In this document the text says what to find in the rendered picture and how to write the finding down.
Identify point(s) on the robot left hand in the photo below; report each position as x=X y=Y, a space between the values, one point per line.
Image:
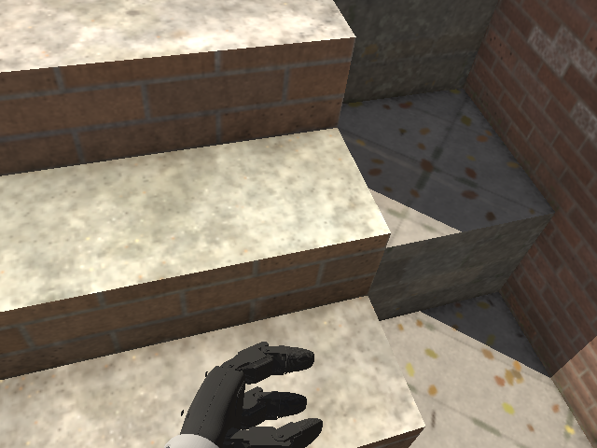
x=221 y=412

